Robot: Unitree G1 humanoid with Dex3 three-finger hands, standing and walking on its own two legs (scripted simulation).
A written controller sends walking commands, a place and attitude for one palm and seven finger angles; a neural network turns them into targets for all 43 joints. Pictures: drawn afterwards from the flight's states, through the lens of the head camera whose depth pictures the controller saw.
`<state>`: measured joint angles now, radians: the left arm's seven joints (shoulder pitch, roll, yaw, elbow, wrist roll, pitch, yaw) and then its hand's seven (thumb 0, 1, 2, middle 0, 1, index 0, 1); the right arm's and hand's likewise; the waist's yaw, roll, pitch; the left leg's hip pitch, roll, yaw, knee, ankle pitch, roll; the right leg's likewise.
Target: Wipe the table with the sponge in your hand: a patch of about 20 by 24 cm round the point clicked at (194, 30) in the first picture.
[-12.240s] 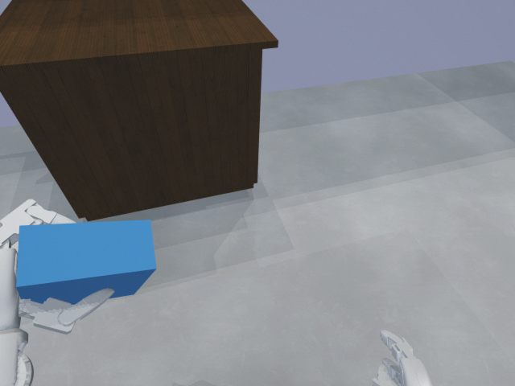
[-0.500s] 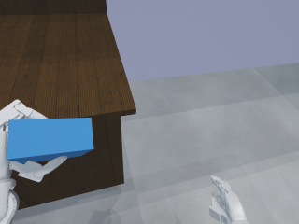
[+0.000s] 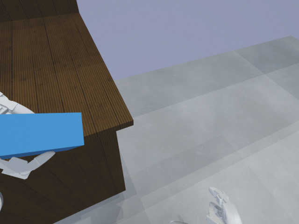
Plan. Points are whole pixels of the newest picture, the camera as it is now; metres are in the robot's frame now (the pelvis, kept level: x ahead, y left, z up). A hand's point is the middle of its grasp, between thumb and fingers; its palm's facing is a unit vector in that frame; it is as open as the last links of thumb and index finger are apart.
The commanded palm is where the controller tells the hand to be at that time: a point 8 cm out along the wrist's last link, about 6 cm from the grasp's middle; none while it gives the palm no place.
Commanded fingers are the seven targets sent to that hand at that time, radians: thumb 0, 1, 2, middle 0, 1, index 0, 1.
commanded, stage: shuffle to correct the standing spot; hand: left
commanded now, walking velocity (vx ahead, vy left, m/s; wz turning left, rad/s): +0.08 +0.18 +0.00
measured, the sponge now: (51, 135) +0.24 +0.21 +0.17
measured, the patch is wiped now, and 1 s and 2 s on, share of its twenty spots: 0.00 0.00 0.00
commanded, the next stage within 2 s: come to a stop and stand still in 0.26 s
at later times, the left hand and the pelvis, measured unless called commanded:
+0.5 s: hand out of the picture +0.25 +0.35 +0.19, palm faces +0.46 -0.77 -0.43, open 10.0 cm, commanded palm +0.19 +0.37 +0.19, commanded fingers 0.00 0.10 1.30 -1.20 -1.60 -1.20 -1.60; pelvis +0.04 +0.09 +0.00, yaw +1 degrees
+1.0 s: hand out of the picture +0.28 +0.39 +0.20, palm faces +0.46 -0.77 -0.44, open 10.0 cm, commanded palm +0.20 +0.38 +0.19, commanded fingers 0.00 0.10 1.30 -1.20 -1.60 -1.20 -1.60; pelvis +0.04 +0.10 +0.02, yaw +0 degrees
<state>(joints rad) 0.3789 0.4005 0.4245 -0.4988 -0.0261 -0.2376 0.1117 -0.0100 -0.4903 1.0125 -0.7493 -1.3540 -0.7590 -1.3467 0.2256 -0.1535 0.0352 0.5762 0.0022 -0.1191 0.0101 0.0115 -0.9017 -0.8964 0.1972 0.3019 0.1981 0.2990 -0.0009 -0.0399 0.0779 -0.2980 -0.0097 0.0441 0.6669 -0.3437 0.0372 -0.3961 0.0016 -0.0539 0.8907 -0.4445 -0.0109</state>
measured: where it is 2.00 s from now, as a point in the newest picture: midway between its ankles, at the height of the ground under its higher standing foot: outside the picture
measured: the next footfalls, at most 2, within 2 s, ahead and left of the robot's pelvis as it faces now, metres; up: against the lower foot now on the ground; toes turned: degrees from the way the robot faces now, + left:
right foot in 0.04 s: +0.07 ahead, -0.09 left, +0.00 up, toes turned -4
left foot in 0.32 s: +0.12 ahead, +0.22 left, +0.00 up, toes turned +3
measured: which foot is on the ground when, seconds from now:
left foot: down 0.00-0.04, up 0.06-0.30, down 0.32-1.00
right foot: up 0.00-0.02, down 0.04-0.66, up 0.68-0.78, down 0.80-1.00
